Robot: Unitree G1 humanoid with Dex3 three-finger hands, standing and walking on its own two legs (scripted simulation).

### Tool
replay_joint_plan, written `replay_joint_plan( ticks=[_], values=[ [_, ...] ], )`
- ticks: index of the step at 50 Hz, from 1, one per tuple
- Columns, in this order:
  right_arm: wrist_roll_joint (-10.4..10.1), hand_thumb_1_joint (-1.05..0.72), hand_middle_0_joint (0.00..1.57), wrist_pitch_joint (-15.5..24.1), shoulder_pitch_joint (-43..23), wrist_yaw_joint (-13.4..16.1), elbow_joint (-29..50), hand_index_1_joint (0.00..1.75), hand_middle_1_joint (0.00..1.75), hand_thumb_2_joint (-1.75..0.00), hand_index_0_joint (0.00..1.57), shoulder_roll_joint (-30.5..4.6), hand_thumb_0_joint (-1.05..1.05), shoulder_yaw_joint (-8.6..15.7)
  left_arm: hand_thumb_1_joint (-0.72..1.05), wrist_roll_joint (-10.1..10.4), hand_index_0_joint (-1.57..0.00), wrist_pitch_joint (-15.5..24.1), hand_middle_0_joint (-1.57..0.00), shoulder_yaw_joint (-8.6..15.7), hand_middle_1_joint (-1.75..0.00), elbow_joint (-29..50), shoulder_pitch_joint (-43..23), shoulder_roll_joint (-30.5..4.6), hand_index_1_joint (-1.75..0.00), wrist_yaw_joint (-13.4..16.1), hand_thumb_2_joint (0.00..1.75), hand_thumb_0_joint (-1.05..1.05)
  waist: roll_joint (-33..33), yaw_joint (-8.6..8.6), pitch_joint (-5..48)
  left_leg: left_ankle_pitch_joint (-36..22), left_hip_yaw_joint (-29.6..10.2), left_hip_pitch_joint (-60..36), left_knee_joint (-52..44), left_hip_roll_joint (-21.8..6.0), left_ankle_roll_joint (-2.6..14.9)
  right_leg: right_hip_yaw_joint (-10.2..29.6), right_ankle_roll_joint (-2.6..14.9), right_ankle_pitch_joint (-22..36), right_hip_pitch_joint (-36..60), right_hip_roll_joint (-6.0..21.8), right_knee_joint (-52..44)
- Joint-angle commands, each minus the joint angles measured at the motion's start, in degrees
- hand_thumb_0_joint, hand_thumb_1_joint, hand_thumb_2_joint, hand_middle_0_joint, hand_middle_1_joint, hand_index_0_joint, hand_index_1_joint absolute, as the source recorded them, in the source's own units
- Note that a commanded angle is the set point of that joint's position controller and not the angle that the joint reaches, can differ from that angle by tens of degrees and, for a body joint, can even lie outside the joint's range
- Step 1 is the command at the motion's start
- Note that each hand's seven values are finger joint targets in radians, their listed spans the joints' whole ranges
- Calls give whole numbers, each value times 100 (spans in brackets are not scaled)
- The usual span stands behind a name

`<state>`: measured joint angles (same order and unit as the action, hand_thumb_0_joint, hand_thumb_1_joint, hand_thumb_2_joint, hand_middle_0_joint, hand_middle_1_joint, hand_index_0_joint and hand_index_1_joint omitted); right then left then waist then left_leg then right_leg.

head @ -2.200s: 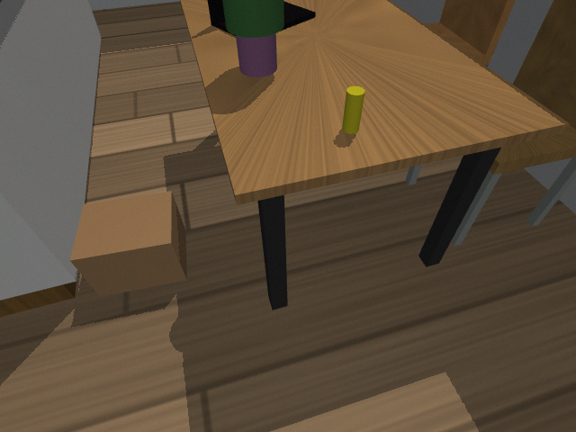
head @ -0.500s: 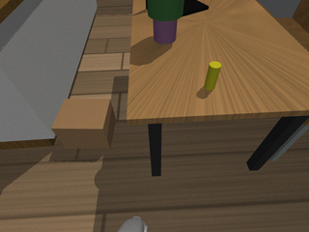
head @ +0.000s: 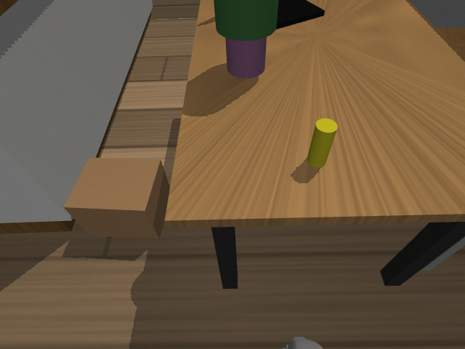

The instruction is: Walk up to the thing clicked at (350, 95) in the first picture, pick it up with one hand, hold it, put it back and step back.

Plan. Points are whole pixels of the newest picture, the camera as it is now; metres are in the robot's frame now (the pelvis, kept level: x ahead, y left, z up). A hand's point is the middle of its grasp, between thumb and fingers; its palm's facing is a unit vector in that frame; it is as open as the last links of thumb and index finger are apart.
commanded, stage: walk up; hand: right
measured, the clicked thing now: (321, 144) +0.51 -0.16 +0.03
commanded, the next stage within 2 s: stand in 1.82 s
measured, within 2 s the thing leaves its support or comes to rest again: neither
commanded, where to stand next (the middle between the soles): +0.05 +0.04 m, yaw +1 degrees
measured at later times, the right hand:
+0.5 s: hand out of the picture +0.09 -0.26 -0.14, palm faces -0.16 +0.90 -0.41, open 7.4 cm
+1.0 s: hand out of the picture +0.12 -0.21 -0.13, palm faces -0.11 +0.94 -0.32, open 7.4 cm
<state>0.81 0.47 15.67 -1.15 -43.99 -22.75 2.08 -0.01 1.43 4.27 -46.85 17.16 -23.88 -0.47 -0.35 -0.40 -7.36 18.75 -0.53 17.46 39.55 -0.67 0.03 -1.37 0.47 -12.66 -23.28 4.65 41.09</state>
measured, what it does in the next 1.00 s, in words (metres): steps on the spot: right foot, then left foot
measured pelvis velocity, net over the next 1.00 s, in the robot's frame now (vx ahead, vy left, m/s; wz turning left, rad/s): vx -0.01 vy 0.03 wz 0.07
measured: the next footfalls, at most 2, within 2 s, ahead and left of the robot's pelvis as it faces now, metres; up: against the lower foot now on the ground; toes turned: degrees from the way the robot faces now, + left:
right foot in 0.02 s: +0.07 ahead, -0.11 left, +0.00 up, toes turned +4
left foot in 0.42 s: +0.02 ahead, +0.14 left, +0.00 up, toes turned +5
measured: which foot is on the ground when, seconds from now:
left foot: down 0.00-0.02, up 0.04-0.40, down 0.42-1.00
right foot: up 0.00-0.00, down 0.02-1.00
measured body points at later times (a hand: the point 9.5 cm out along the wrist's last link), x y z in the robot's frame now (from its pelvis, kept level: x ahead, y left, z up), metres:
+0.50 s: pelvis -0.01 +0.01 -0.01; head +0.01 +0.02 +0.44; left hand +0.02 +0.35 -0.12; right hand +0.09 -0.31 -0.12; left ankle -0.03 +0.14 -0.72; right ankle +0.07 -0.13 -0.70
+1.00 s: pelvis -0.01 +0.03 +0.01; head +0.00 +0.03 +0.46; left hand +0.05 +0.35 -0.11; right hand +0.13 -0.25 -0.11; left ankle -0.02 +0.14 -0.72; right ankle +0.03 -0.11 -0.72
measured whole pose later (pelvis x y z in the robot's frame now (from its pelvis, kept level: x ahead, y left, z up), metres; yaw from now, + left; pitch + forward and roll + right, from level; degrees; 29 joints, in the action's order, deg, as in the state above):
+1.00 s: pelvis -0.01 +0.03 +0.01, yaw +4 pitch -3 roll +0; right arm 0.2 0.4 6.0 -0.9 -57.9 -19.8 0.1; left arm -0.2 1.6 0.3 -59.1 8.7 -22.0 -0.1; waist -0.4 1.3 -4.0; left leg 18.6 1.3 10.9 32.6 0.0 0.7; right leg 0.4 -1.8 -15.4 -13.8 2.3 32.3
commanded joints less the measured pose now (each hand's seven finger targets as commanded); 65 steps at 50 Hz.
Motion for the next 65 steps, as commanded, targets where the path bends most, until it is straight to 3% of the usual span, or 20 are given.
replay_joint_plan(
  ticks=[1,2,3,8,15,20,21,22,24,27,31,33,34,36,38,40,41,45,54,65],
  values=[
    [-116,-90,20,-105,-257,120,706,30,30,-90,20,-643,0,309,90,-155,-20,202,-20,509,-30,74,969,-1678,-30,254,90,0,1384,503,855,420,-19,1708,1696,464,238,1631,523,1439,1673,1215,-1694],
    [-70,-90,20,-229,158,184,527,30,30,-90,20,-720,0,307,90,-151,-20,198,-20,464,-30,342,472,-1772,-30,260,90,0,1190,234,788,1727,-658,1501,2588,524,155,2747,1070,1162,952,2155,-2151],
    [-51,-90,20,-311,325,230,413,30,30,-90,20,-1033,0,433,90,-117,-20,173,-20,475,-30,470,-15,-1888,-30,301,90,0,1186,130,744,1824,-881,1364,3111,310,141,2984,1561,860,655,2361,-2146],
    [-14,-90,20,-338,413,99,52,30,30,-90,20,-1278,0,573,90,-148,-20,140,-20,425,-30,376,-309,-1545,-30,344,90,0,1212,114,863,725,-932,1441,3465,289,-30,1374,1034,-525,731,1250,-1800],
    [20,-90,20,-181,-52,50,-135,30,30,-90,20,-1143,0,403,90,-253,-20,138,-20,465,-30,346,-108,-1551,-30,244,90,0,1472,485,972,1260,-264,1272,1049,44,-155,1059,1236,-812,1588,1292,-1597],
    [76,-90,20,-50,508,61,-597,30,30,-90,20,-1113,0,437,90,-81,-20,-6,-20,295,-30,294,-626,-1475,-30,155,90,0,783,-33,954,-196,410,-725,-846,299,71,510,787,-108,99,1095,-573],
    [131,-90,20,-24,561,89,-613,30,30,-90,20,-1233,0,475,90,-67,-20,-37,-20,201,-30,291,-574,-1217,-30,166,90,0,200,-124,992,25,-111,-909,-1366,106,206,261,520,-279,-183,896,92],
    [226,-90,20,5,344,111,-456,30,30,-90,20,-1621,0,517,90,3,-20,-70,-20,68,-30,324,-537,-820,-30,162,90,0,-1085,-24,760,607,-2230,-752,-2109,-1109,608,-100,129,-1066,-999,276,1036],
    [113,-90,20,-14,-383,91,-271,30,30,-90,20,-2051,0,572,90,-57,-20,-98,-20,205,-30,107,-937,-1398,-30,260,90,0,-1274,-169,108,1787,-3231,1127,-2554,-1947,1562,414,129,-2318,-388,-103,1794],
    [157,-90,20,23,-933,141,-182,30,30,-90,20,-1341,0,334,90,70,-20,6,-20,147,-30,-262,-261,-1117,-30,186,90,0,-1129,250,16,-678,-1250,428,-1589,-972,1074,209,138,-1474,-314,-78,1025],
    [35,-90,20,34,-550,131,-405,30,30,-90,20,-1409,0,326,90,-6,-20,119,-20,51,-30,-421,-350,-882,-30,169,90,0,-1115,137,653,-2282,-959,-326,-722,-907,901,-174,76,-900,688,-385,-804],
    [-88,-90,20,7,-654,153,-361,30,30,-90,20,-1164,0,253,90,-75,-20,204,-20,65,-30,-565,-128,-1064,-30,230,90,0,-591,264,995,-2296,-712,-195,-161,-810,613,274,216,485,1519,-149,-1548],
    [-134,-90,20,36,-605,169,-302,30,30,-90,20,-984,0,191,90,-125,-20,263,-20,121,-30,-586,-67,-1365,-30,257,90,0,66,230,1272,-1868,-504,176,353,-506,378,1212,461,1477,1994,488,-1598],
    [-73,-90,20,15,-468,215,-516,30,30,-90,20,-997,0,234,90,-93,-20,232,-20,136,-30,-464,-735,-1665,-30,186,90,0,689,-39,982,469,-93,-31,144,-102,178,2100,1243,1413,1117,1402,-1415],
    [-30,-90,20,113,-267,199,-749,30,30,-90,20,-1148,0,291,90,-42,-20,173,-20,-39,-30,-410,-1076,-1190,-30,124,90,0,378,-274,943,-322,-492,-886,-1015,-346,311,1092,661,1216,437,796,-1097],
    [-25,-90,20,175,-748,154,-707,30,30,-90,20,-1366,0,312,90,5,-20,164,-20,-144,-30,-484,-890,-907,-30,110,90,0,19,26,1032,-1270,-1281,-809,-1438,-1015,712,312,147,642,573,-61,-597],
    [-45,-90,20,171,-971,137,-705,30,30,-90,20,-1373,0,281,90,-11,-20,156,-20,-133,-30,-637,-746,-940,-30,121,90,0,88,157,1043,-1352,-1248,-713,-1297,-1164,867,276,113,318,795,-104,-711],
    [-64,-90,20,139,-1034,142,-867,30,30,-90,20,-1100,0,176,90,-11,-20,230,-20,-106,-30,-810,-930,-1127,-30,120,90,0,232,38,1060,-1331,-401,-528,-1142,-483,346,815,347,1388,1358,337,-1223],
    [-28,-90,20,118,-1431,111,-1265,30,30,-90,20,-1060,0,128,90,-17,-20,124,-20,-217,-30,-1122,-1276,-965,-30,92,90,0,-39,104,620,-256,-555,-425,-2165,-657,307,635,135,572,1407,114,-1677],
    [-14,-90,20,127,-1395,91,-1599,30,30,-90,20,-998,0,128,90,-37,-20,120,-20,-211,-30,-1386,-1446,-960,-30,92,90,0,-18,77,882,-694,-245,-972,-2282,-616,203,739,81,886,1582,172,-2038]
  ],
)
